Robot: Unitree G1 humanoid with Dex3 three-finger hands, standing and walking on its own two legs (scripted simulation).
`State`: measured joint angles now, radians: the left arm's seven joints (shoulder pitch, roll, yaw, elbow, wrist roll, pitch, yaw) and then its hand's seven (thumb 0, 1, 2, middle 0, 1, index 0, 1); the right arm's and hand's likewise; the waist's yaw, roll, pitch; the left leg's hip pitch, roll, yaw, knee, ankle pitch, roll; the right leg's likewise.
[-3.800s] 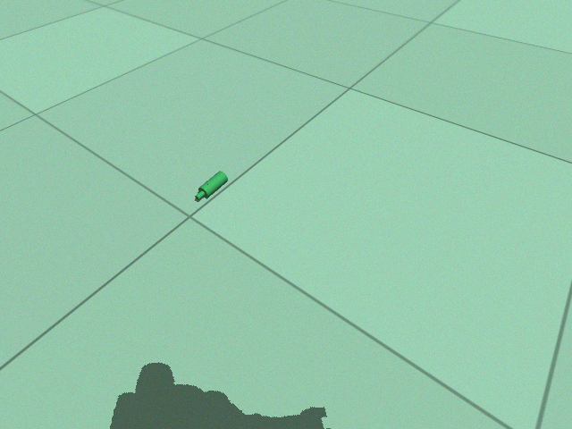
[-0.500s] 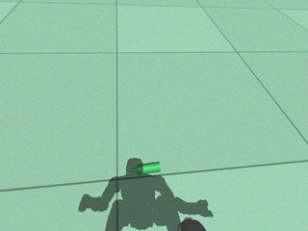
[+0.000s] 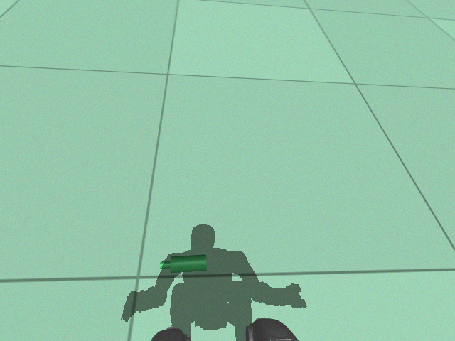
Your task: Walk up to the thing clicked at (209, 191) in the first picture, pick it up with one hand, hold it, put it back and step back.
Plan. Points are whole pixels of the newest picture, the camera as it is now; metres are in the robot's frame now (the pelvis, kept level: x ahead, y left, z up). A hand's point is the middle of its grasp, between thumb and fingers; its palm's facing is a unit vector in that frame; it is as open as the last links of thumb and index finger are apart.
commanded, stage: walk up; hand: left
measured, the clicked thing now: (183, 263) +0.50 +0.14 -0.71
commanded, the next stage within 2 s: none
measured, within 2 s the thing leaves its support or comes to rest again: neither
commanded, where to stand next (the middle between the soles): +0.17 -0.08 m, yaw +4 degrees
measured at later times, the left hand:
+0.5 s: hand out of the picture +0.11 +0.15 -0.15, palm faces +0.03 -0.91 -0.41, open 7.4 cm
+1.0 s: hand out of the picture +0.11 +0.20 -0.15, palm faces +0.04 -0.90 -0.43, open 7.4 cm
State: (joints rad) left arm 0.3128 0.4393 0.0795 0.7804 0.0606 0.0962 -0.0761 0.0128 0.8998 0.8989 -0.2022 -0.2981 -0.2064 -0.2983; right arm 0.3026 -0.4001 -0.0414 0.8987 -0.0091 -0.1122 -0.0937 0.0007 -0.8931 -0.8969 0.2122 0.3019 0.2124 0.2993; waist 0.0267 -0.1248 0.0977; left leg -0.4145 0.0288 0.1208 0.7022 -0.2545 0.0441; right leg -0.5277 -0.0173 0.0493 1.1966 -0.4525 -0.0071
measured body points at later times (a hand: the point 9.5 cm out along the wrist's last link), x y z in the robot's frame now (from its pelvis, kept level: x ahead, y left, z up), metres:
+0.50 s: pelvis +0.06 -0.13 -0.01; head +0.10 -0.13 +0.44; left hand +0.11 +0.20 -0.12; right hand +0.14 -0.46 -0.13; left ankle +0.09 -0.02 -0.71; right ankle +0.07 -0.27 -0.71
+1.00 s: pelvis +0.06 -0.09 +0.00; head +0.09 -0.08 +0.45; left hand +0.11 +0.25 -0.12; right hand +0.19 -0.40 -0.11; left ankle +0.09 +0.04 -0.71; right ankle +0.08 -0.26 -0.71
